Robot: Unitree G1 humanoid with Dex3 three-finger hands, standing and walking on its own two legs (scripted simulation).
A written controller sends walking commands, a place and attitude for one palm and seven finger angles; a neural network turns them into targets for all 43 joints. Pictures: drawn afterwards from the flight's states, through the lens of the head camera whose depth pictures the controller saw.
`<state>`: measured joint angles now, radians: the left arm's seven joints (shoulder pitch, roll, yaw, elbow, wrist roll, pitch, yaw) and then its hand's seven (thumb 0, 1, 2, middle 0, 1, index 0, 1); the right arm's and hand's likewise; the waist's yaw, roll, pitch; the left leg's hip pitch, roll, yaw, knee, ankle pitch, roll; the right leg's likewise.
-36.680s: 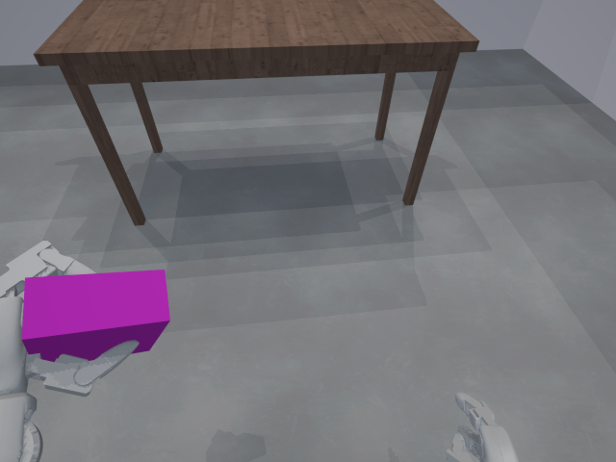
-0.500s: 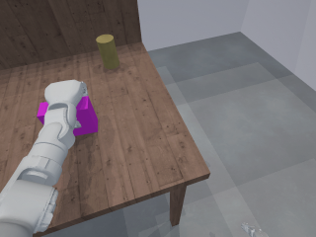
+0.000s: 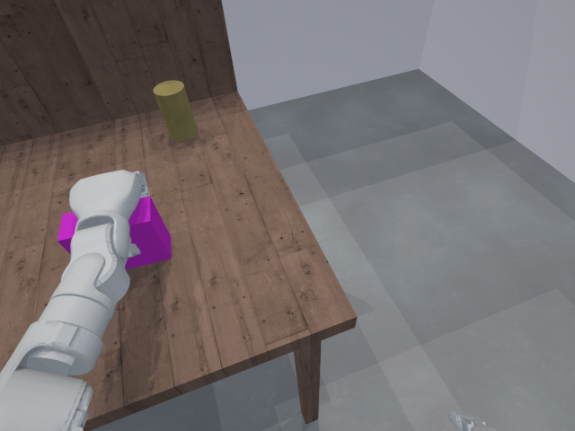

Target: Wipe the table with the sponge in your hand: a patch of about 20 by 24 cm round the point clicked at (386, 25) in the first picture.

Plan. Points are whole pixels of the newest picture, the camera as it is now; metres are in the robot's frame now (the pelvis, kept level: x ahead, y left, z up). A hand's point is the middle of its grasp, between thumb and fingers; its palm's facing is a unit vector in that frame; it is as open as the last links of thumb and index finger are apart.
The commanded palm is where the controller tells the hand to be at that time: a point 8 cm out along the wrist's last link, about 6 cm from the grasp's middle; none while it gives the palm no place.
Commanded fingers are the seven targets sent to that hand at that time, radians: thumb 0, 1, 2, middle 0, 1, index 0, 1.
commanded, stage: wipe back along the middle lane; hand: left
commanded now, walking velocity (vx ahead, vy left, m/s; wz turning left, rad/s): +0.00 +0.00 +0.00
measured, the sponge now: (124, 243) +0.38 +0.29 +0.04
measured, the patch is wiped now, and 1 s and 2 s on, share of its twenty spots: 0.30 0.50 0.65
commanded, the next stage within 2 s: slide across to the third lane in 1.28 s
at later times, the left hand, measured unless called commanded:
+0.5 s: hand (124, 247) +0.34 +0.26 +0.09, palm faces +0.03 -0.04 -1.00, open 9.2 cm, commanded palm +0.30 +0.25 +0.12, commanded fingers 0.00 0.10 1.30 -1.20 -1.60 -1.20 -1.60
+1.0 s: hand (122, 273) +0.29 +0.24 +0.09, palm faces +0.09 -0.11 -0.99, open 9.2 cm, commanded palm +0.24 +0.24 +0.13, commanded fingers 0.00 0.10 1.30 -1.20 -1.60 -1.20 -1.60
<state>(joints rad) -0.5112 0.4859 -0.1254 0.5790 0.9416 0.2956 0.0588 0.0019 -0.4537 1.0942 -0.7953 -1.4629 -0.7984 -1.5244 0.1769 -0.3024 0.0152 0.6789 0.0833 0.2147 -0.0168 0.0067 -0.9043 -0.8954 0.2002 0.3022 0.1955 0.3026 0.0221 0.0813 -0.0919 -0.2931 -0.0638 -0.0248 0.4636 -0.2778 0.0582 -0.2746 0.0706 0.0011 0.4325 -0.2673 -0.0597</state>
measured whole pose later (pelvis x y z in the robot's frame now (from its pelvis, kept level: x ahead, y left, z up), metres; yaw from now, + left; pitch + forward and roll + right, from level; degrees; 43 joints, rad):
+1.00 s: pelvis +0.00 +0.01 +0.00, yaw -2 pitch +2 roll +0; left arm -0.05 0.40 -0.18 -0.05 0.93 0.52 0.07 0.03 -0.44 1.07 -0.74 -1.52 -0.81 -1.48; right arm 0.05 -0.29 0.05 0.61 0.09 0.18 0.01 0.01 -0.90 -0.90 0.20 0.30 0.19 0.30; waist 0.08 0.11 -0.07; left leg -0.20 -0.07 0.02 0.46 -0.29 0.07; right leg -0.21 0.07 0.04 0.47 -0.29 -0.05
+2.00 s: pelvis -0.03 -0.03 +0.00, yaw -1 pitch -1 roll +1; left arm -0.19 0.30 -0.37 0.03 0.96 0.65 0.06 0.02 -0.47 1.08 -0.77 -1.50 -0.87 -1.41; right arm 0.00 -0.27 0.05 0.66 0.08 0.20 0.03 0.01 -0.90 -0.90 0.20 0.30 0.19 0.30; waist 0.09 0.11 -0.05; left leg -0.17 -0.05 0.00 0.46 -0.26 0.03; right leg -0.20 0.08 0.02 0.50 -0.28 -0.09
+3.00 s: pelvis -0.05 -0.07 -0.01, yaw -5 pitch +5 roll +2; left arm -0.57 0.44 -0.13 0.68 0.92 0.39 0.04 -0.01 -0.53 1.10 -0.85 -1.40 -0.88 -1.43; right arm 0.14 -0.31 0.03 0.71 0.08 0.17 -0.07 0.01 -0.90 -0.90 0.20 0.30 0.20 0.30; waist 0.01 0.07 -0.11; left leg -0.35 -0.03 -0.06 0.52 -0.27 0.03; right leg -0.37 0.16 0.05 0.53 -0.23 -0.15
